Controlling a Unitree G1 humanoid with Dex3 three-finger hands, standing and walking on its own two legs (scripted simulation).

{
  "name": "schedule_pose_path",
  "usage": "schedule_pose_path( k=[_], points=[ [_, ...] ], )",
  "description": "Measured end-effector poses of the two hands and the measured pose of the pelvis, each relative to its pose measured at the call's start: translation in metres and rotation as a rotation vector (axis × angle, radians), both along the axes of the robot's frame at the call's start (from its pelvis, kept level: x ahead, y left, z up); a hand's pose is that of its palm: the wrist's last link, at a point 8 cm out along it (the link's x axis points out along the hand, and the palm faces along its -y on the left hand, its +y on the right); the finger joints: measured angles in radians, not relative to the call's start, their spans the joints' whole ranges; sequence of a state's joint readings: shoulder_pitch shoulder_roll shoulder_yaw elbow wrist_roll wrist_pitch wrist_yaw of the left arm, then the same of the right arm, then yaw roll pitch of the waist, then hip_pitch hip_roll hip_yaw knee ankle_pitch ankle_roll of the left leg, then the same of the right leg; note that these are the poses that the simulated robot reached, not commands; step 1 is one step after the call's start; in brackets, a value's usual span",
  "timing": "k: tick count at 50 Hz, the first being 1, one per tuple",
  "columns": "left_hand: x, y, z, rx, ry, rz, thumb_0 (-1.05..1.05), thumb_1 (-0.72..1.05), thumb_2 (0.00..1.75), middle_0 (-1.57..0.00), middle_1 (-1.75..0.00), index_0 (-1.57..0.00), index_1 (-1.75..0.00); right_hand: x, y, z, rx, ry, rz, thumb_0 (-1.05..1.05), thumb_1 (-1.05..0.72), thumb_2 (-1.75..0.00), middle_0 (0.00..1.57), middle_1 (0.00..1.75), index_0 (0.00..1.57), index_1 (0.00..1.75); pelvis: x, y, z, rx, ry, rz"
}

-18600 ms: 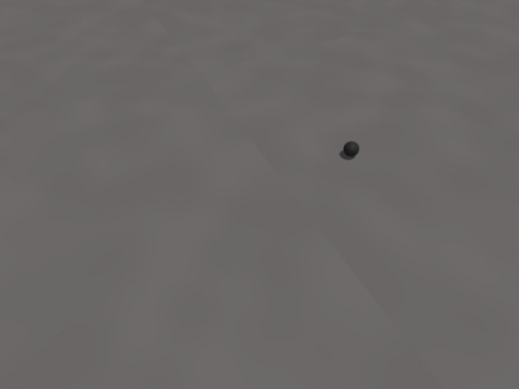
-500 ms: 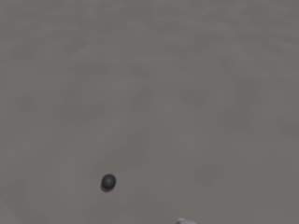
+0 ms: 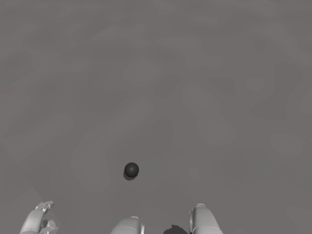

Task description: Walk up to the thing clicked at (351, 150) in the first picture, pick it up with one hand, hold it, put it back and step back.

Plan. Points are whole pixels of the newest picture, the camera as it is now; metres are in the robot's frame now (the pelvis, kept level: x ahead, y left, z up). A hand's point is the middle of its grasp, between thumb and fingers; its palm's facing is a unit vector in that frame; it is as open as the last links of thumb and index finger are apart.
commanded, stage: walk up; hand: left
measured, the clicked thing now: (131, 169) +0.48 +0.22 -0.68
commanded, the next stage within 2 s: none
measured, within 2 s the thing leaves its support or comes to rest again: neither
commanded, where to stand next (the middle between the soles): +0.10 -0.01 m, yaw +0 degrees
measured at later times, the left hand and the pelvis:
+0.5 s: hand (85, 222) +0.15 +0.21 -0.09, palm faces -0.03 -0.90 -0.42, open 7.4 cm; pelvis +0.07 -0.06 +0.03, yaw +0 degrees
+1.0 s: hand (67, 223) +0.14 +0.27 -0.12, palm faces +0.05 -0.90 -0.43, open 7.4 cm; pelvis +0.07 -0.02 +0.02, yaw +4 degrees
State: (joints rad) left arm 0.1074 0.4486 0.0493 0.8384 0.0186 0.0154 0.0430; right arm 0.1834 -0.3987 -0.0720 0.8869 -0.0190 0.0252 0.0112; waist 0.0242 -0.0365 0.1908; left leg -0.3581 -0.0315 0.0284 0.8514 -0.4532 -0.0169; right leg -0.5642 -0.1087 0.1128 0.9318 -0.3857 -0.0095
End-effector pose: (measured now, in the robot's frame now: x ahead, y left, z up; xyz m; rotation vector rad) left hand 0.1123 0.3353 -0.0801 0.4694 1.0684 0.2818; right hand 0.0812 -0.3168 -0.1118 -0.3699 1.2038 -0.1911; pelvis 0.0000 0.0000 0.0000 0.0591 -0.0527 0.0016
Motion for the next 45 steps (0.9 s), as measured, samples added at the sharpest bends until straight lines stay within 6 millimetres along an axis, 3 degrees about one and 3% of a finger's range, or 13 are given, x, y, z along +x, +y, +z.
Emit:
schedule_pose_path(
  k=[6, 10, 13, 17, 21, 26, 29, 33, 38, 45],
  points=[
    [-0.029, -0.005, -0.001, -0.112, 0.1, -0.006, 0.01, 0.9, 0.9, -0.21, -0.3, -0.2, -0.29, -0.049, 0.006, 0.047, -0.017, 0.017, -0.052, 0.01, -0.9, -0.9, 0.2, 0.3, 0.21, 0.3, 0.012, 0.001, 0.03, -0.055, -0.002, 0.009],
    [-0.034, -0.009, 0.003, -0.151, 0.12, 0.012, 0.01, 0.9, 0.9, -0.21, -0.3, -0.2, -0.3, -0.07, -0.013, 0.072, -0.066, 0.057, -0.076, 0.01, -0.9, -0.9, 0.2, 0.3, 0.21, 0.3, 0.025, -0.007, 0.042, -0.065, -0.01, 0.011],
    [-0.031, -0.017, 0.005, -0.162, 0.136, 0.02, 0.01, 0.9, 0.9, -0.21, -0.3, -0.2, -0.3, -0.075, -0.032, 0.08, -0.092, 0.085, -0.094, 0.01, -0.9, -0.9, 0.2, 0.3, 0.21, 0.3, 0.036, -0.015, 0.044, -0.056, -0.01, 0.001],
    [-0.014, -0.033, 0.01, -0.137, 0.153, 0.005, 0.01, 0.9, 0.9, -0.21, -0.3, -0.2, -0.29, -0.059, -0.058, 0.071, -0.095, 0.089, -0.101, 0.01, -0.9, -0.9, 0.2, 0.3, 0.21, 0.3, 0.053, -0.031, 0.039, -0.039, -0.002, -0.014],
    [0.011, -0.056, 0.012, -0.085, 0.115, 0.0, 0.01, 0.9, 0.9, -0.2, -0.3, -0.2, -0.29, -0.026, -0.078, 0.039, -0.061, 0.078, -0.09, 0.01, -0.9, -0.9, 0.2, 0.3, 0.21, 0.3, 0.066, -0.051, 0.026, -0.058, -0.008, -0.014],
    [0.03, -0.086, 0.031, -0.081, 0.046, -0.003, 0.0, 0.9, 0.9, -0.21, -0.3, -0.2, -0.29, 0.025, -0.067, 0.019, 0.032, 0.042, -0.03, 0.01, -0.91, -0.9, 0.2, 0.3, 0.2, 0.3, 0.073, -0.063, 0.033, -0.03, -0.011, 0.002],
    [0.034, -0.093, 0.044, -0.067, 0.029, 0.008, 0.0, 0.9, 0.9, -0.21, -0.3, -0.2, -0.3, 0.05, -0.059, 0.014, 0.076, 0.017, -0.007, 0.01, -0.91, -0.9, 0.2, 0.3, 0.2, 0.3, 0.08, -0.064, 0.038, -0.035, -0.006, 0.008],
    [0.037, -0.087, 0.052, -0.029, 0.022, 0.036, 0.0, 0.9, 0.9, -0.21, -0.3, -0.2, -0.3, 0.067, -0.051, 0.007, 0.102, 0.023, 0.006, 0.01, -0.91, -0.9, 0.2, 0.3, 0.2, 0.3, 0.088, -0.064, 0.039, -0.039, -0.003, 0.013],
    [0.038, -0.069, 0.05, 0.003, 0.029, 0.061, 0.0, 0.9, 0.9, -0.21, -0.3, -0.2, -0.3, 0.073, -0.045, 0.006, 0.09, 0.055, 0.01, 0.01, -0.91, -0.9, 0.2, 0.3, 0.21, 0.3, 0.086, -0.057, 0.036, -0.032, 0.008, 0.026],
    [0.034, -0.037, 0.022, -0.023, 0.027, 0.069, 0.0, 0.9, 0.9, -0.21, -0.3, -0.2, -0.3, 0.071, -0.035, 0.012, 0.01, 0.074, 0.039, 0.01, -0.91, -0.9, 0.2, 0.3, 0.2, 0.3, 0.075, -0.032, 0.021, -0.041, 0.023, 0.07]
  ],
)
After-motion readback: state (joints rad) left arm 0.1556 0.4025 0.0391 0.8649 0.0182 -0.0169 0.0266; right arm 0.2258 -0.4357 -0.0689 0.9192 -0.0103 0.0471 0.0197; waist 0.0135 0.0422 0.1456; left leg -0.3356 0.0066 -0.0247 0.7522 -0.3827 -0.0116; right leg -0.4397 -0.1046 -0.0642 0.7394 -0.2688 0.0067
